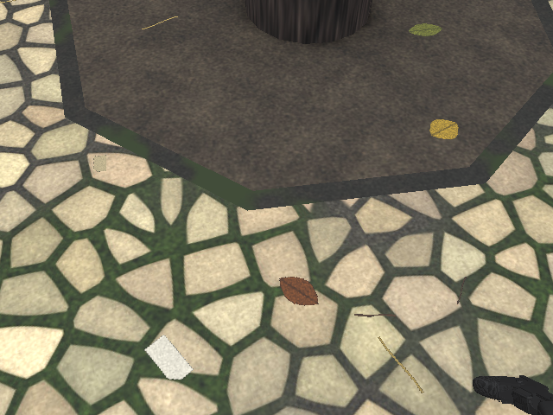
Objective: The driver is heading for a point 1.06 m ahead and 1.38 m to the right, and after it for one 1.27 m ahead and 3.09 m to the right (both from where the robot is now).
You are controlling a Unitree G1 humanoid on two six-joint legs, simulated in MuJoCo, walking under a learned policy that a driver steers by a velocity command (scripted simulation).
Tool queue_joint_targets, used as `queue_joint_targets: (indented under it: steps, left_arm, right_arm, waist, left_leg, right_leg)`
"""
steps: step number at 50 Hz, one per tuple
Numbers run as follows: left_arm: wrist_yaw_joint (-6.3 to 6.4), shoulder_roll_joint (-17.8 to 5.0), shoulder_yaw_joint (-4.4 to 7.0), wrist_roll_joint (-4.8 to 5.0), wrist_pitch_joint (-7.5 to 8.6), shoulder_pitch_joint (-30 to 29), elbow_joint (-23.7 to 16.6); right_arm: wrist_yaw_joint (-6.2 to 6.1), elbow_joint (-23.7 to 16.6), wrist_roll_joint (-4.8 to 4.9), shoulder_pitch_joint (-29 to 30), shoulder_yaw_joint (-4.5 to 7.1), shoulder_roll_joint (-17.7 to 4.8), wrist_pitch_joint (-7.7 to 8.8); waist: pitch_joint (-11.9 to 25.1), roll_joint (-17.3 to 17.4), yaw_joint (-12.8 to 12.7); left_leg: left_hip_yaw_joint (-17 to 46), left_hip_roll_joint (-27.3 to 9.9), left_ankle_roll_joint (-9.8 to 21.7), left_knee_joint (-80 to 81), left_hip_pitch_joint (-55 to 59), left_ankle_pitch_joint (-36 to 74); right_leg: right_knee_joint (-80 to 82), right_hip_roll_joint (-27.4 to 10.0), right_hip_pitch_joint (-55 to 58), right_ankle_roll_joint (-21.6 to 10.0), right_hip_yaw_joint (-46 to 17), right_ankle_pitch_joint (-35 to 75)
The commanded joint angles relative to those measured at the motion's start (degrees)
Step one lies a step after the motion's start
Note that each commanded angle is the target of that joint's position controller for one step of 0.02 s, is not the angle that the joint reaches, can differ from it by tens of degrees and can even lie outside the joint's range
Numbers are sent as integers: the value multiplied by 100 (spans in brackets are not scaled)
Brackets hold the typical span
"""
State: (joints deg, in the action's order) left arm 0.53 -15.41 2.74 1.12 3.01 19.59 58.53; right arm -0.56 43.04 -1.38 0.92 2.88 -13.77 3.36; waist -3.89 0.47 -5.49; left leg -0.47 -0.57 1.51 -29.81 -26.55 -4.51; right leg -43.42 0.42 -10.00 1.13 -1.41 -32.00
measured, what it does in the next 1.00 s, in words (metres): steps on the spot, turning right: right foot, then left foot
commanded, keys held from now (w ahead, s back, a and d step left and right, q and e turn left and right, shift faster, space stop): e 1.00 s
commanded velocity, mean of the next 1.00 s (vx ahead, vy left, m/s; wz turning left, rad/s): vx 0.03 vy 0.00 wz -0.53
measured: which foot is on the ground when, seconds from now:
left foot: down 0.00-0.34, up 0.36-0.84, down 0.86-1.00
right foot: up 0.00-0.34, down 0.36-0.86, up 0.88-1.00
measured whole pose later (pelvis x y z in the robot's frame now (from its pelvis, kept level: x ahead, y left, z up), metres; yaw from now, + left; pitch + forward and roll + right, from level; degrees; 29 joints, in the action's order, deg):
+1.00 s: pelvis +0.07 -0.01 +0.02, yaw -35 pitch +2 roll +0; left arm 1.6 -20.9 5.8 1.1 -2.9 10.0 39.4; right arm -1.6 46.6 -0.6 -6.6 4.1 -15.9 0.7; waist -2.9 -2.9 -0.2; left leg -0.2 0.0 0.5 -25.1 -13.5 -13.2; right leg -63.1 4.7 -29.3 3.3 -6.3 -26.3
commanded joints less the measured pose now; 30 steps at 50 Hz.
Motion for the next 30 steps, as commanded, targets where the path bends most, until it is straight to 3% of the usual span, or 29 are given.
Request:
queue_joint_targets:
  steps: [1, 2, 3, 5, 8, 12, 14, 16, 17, 18, 19, 20, 21, 22, 23, 25, 30]
  left_arm:
    - [55, -817, 182, 147, -69, 155, -487]
    - [125, -697, 188, 116, -190, -2, -514]
    - [191, -678, 232, 47, -332, -42, -537]
    - [246, -486, 239, -12, -535, 99, -649]
    - [232, -439, 267, -56, -599, -50, -909]
    - [77, -519, 264, -65, -611, -476, -1229]
    - [-5, -611, 302, -57, -633, -512, -1318]
    - [-70, -615, 346, -76, -642, -267, -1270]
    - [-61, -737, 407, -116, -644, -99, -1219]
    - [26, -1252, 533, -127, -631, -27, -1305]
    - [78, -1772, 559, -186, -577, -266, -1600]
    - [31, -1656, 548, -376, -423, -224, -1626]
    - [25, -1543, 521, -334, -289, -497, -1665]
    - [48, -1380, 494, -191, -235, -861, -1739]
    - [73, -1167, 421, -93, -231, -1060, -1804]
    - [134, -1007, 349, -89, -245, -1003, -1844]
    - [217, -1124, 394, -50, -296, -705, -1870]
  right_arm:
    - [-64, -145, 86, -1197, 262, -956, -156]
    - [-75, -147, 136, -823, 205, -786, -157]
    - [-75, -150, 114, -551, 170, -685, -164]
    - [-66, -101, -33, -222, 200, -750, -150]
    - [-133, -14, -24, -94, 230, -812, -119]
    - [-225, 69, 54, -42, 298, -1035, -184]
    - [-224, 111, 130, -61, 318, -1118, -236]
    - [-214, 159, 239, -23, 324, -1124, -308]
    - [-203, 262, 269, -235, 300, -961, -351]
    - [-157, 303, 177, -518, 246, -669, -396]
    - [-177, 33, 35, -289, 238, -623, -376]
    - [-213, -117, 55, 239, 290, -783, -356]
    - [-233, -106, 155, 186, 337, -889, -364]
    - [-281, 49, 143, -53, 388, -962, -380]
    - [-322, 156, 82, -167, 422, -1027, -393]
    - [-298, 183, 75, -288, 428, -950, -358]
    - [-257, 115, 147, -150, 350, -745, -275]
  waist:
    - [2059, 820, 776]
    - [1512, 593, 628]
    - [1128, 613, 518]
    - [816, 788, 300]
    - [803, 784, 262]
    - [925, 725, 330]
    - [921, 704, 307]
    - [904, 553, 129]
    - [809, 243, 112]
    - [553, -1172, 271]
    - [337, -2031, 402]
    - [599, -1414, 107]
    - [534, -1124, 316]
    - [525, -825, 499]
    - [569, -767, 552]
    - [775, -741, 607]
    - [845, -759, 453]
  left_leg:
    - [1889, -2195, 1496, 539, 3477, 2869]
    - [1549, -1892, 1274, 847, 2791, 1735]
    - [1263, -1734, 1157, 1152, 2078, 878]
    - [753, -1550, 1149, 1567, 968, 185]
    - [375, -1624, 1236, 1702, 781, 15]
    - [136, -1792, 1167, 1675, 948, -70]
    - [70, -1866, 1044, 1528, 1097, -220]
    - [-193, -1726, 719, 1055, 1018, -573]
    - [-438, -1482, 370, 474, 740, -1015]
    - [-1096, -812, -233, -1112, -182, -1945]
    - [-780, 45, -615, -2486, -1475, -3468]
    - [94, 68, -487, -3319, -1443, -3354]
    - [309, -35, -357, -3479, -1514, -2736]
    - [379, -134, -311, -3436, -1524, -2207]
    - [402, -165, -323, -3407, -1440, -1907]
    - [402, -49, -383, -3514, -1144, -1510]
    - [512, 69, -571, -2285, -1093, -1255]
  right_leg:
    - [-2700, -168, -2384, 89, -272, -794]
    - [-2599, -356, -2479, 157, -147, -442]
    - [-2474, -452, -2321, 230, -125, -143]
    - [-2349, -436, -1667, 282, 58, 334]
    - [-1666, -511, -1473, 220, 145, 718]
    - [-660, -535, -1034, 46, 271, 1159]
    - [-209, -476, -811, -85, 387, 1201]
    - [761, -272, -238, -320, 615, 1701]
    - [1312, -193, 121, -527, 441, 1976]
    - [2316, -1192, 485, -998, -1153, 3049]
    - [2565, -2277, 439, -1945, -2870, 4029]
    - [2796, -2206, 81, -2179, -2903, 3360]
    - [2808, -1870, 87, -1850, -2441, 2894]
    - [2724, -1618, 114, -1477, -2077, 2636]
    - [2673, -1489, 98, -1290, -1874, 2729]
    - [2588, -1303, 127, -1277, -1670, 3278]
    - [2436, -1169, 651, -1328, -1782, 3365]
